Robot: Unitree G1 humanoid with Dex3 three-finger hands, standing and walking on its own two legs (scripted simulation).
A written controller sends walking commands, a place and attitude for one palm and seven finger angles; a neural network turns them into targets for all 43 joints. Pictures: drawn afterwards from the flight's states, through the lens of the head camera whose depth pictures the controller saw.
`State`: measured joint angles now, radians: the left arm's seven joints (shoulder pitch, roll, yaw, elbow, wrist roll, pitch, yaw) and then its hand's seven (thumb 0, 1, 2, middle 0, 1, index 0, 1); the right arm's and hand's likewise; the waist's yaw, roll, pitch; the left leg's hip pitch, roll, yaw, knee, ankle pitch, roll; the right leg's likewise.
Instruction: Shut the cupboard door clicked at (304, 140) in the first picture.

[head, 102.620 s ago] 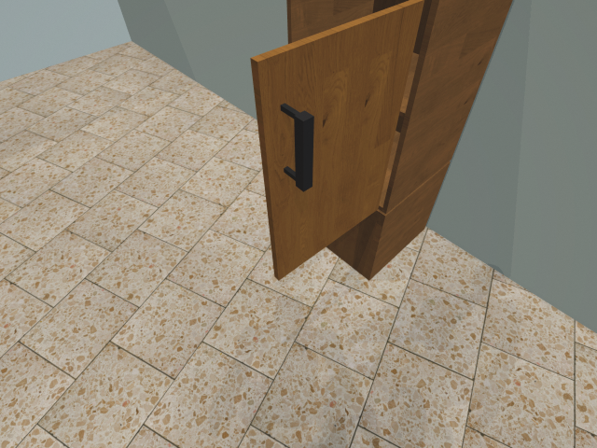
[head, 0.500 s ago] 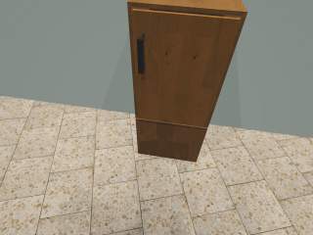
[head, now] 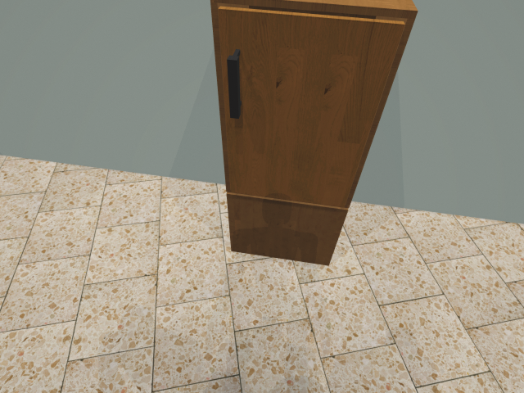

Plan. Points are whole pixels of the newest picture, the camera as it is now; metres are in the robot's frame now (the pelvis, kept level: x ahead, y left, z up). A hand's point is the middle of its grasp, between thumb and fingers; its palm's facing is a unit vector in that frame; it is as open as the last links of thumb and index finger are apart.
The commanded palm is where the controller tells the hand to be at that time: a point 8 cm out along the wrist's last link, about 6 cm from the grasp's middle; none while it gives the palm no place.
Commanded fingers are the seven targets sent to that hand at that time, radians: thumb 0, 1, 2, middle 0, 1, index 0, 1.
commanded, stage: look to check the result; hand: left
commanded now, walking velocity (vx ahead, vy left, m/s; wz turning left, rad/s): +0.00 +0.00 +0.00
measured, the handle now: (236, 84) +0.79 +0.11 +0.08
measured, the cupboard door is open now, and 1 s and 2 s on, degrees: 0 0 0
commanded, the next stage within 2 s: stand and wait in 0.20 s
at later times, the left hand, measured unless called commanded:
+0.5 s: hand out of the picture -0.02 +0.16 -0.18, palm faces +0.02 -0.99 -0.16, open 7.4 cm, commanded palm none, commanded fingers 0.00 0.90 0.90 -0.20 -0.30 -0.20 -0.30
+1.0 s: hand out of the picture +0.00 +0.16 -0.18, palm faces +0.01 -0.99 -0.17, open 7.4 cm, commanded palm none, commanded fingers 0.00 0.90 0.90 -0.20 -0.30 -0.20 -0.30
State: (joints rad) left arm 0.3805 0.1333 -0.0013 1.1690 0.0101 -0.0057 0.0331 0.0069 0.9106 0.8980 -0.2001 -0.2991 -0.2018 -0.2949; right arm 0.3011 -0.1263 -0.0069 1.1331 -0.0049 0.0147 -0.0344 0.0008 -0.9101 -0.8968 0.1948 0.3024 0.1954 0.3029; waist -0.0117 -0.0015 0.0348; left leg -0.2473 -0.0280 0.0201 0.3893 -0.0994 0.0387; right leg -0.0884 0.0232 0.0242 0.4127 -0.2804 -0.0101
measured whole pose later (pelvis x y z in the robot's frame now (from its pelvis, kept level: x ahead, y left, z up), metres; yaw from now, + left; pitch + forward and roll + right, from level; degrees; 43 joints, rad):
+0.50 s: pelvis +0.01 +0.00 +0.00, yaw +0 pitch -2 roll +0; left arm 0.33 0.13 0.00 1.16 0.01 -0.01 0.03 0.01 0.91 0.90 -0.20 -0.30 -0.20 -0.30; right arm 0.28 -0.13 0.00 1.14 0.00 0.01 -0.03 0.00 -0.91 -0.90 0.19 0.30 0.20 0.30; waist -0.01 -0.01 0.05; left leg -0.23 -0.03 0.02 0.38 -0.12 0.04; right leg -0.06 0.02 0.03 0.39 -0.29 -0.01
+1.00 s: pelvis +0.03 +0.00 +0.00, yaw -1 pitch -2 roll +0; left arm 0.33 0.14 -0.01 1.16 0.01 -0.01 0.03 0.01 0.91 0.90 -0.20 -0.30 -0.20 -0.30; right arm 0.26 -0.14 0.00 1.14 0.00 0.00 -0.04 0.00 -0.91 -0.90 0.19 0.30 0.20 0.30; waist -0.01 -0.01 0.05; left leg -0.21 -0.03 0.03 0.38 -0.14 0.04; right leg -0.03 0.02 0.04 0.37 -0.30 -0.01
